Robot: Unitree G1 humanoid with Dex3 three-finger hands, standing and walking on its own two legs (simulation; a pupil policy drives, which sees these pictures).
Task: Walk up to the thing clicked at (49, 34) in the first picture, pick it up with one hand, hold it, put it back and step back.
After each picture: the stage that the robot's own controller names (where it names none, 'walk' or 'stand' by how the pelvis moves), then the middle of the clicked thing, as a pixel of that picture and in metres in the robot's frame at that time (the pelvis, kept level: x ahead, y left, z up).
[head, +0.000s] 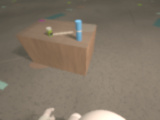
stand; (49, 31) +1.03 +0.68 -0.07
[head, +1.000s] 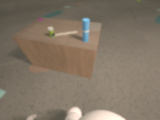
walk; (51, 32) +0.93 +0.55 -0.03
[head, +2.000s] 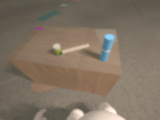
walk; (58, 50) +0.60 +0.35 -0.05
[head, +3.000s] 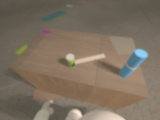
stand; (70, 61) +0.46 +0.22 -0.04
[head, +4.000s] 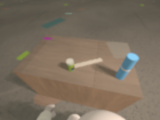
stand; (70, 65) +0.47 +0.23 -0.07
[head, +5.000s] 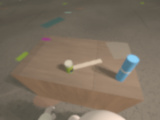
stand; (69, 67) +0.45 +0.23 -0.07
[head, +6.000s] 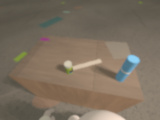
stand; (68, 67) +0.43 +0.23 -0.07
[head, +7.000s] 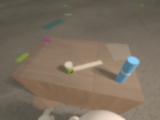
stand; (69, 68) +0.44 +0.23 -0.07
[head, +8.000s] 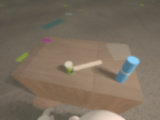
stand; (69, 68) +0.44 +0.23 -0.07
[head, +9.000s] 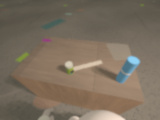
rise first; (69, 68) +0.44 +0.23 -0.07
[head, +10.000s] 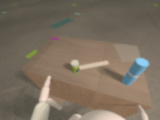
rise first; (75, 66) +0.45 +0.21 -0.07
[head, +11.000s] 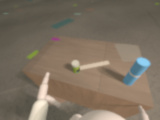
go down; (76, 66) +0.45 +0.20 -0.07
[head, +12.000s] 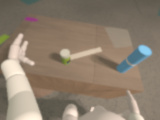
go down; (65, 57) +0.46 +0.18 -0.03
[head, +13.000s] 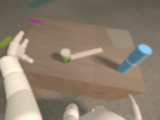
approach; (66, 56) +0.47 +0.19 -0.02
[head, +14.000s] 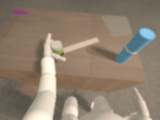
close in; (58, 50) +0.48 +0.21 +0.03
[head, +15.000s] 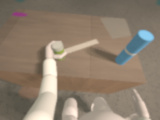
lift; (59, 51) +0.47 +0.20 +0.03
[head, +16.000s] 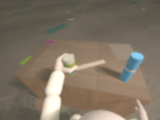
lift; (69, 65) +0.33 +0.17 +0.15
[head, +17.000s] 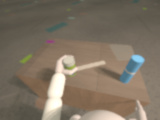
hold; (70, 66) +0.33 +0.17 +0.13
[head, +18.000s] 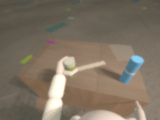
hold; (70, 67) +0.33 +0.17 +0.12
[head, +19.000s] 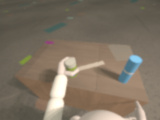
crouch; (71, 68) +0.33 +0.16 +0.11
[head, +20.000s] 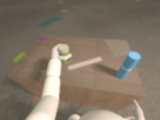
crouch; (64, 54) +0.43 +0.20 +0.12
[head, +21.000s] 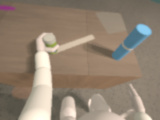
lower; (51, 44) +0.51 +0.22 +0.04
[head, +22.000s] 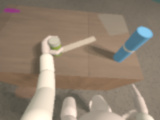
lower; (55, 47) +0.50 +0.20 +0.03
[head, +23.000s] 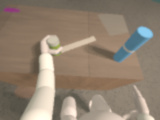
lower; (54, 46) +0.50 +0.21 +0.03
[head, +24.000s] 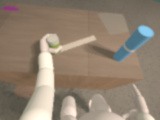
lower; (54, 45) +0.51 +0.21 +0.04
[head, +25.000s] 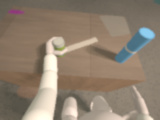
open; (59, 47) +0.50 +0.19 +0.03
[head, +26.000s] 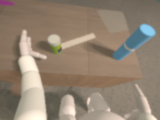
rise; (55, 45) +0.50 +0.19 +0.04
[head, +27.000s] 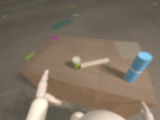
sink last; (76, 63) +0.47 +0.19 -0.02
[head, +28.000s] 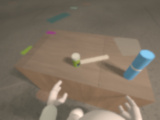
stand; (76, 60) +0.48 +0.18 -0.02
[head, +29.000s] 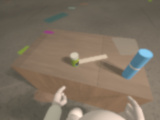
stand; (74, 59) +0.48 +0.18 -0.01
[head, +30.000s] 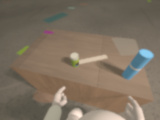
stand; (74, 60) +0.48 +0.18 -0.01
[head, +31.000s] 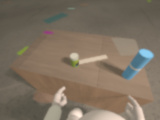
stand; (74, 60) +0.47 +0.18 -0.01
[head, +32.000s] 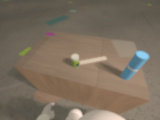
stand; (75, 61) +0.49 +0.18 -0.03
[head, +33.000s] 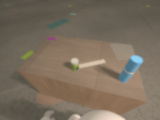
walk; (75, 64) +0.48 +0.19 -0.07
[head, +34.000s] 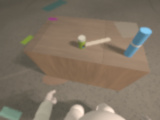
walk; (81, 42) +0.65 +0.15 -0.04
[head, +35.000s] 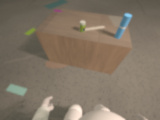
walk; (82, 26) +0.96 +0.19 -0.06
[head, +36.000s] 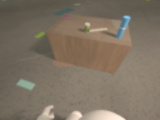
stand; (87, 28) +1.08 +0.17 -0.06
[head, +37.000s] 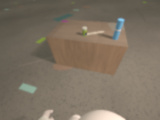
stand; (84, 31) +1.10 +0.19 -0.07
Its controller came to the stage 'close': yes
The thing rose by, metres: 0.20
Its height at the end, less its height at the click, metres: +0.00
